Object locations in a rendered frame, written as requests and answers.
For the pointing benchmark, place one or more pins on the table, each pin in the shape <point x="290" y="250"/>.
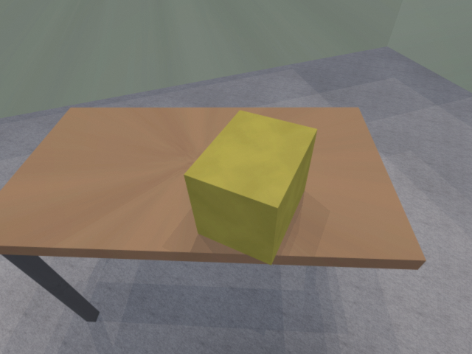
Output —
<point x="109" y="183"/>

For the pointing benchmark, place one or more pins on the carton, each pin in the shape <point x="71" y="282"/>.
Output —
<point x="245" y="187"/>

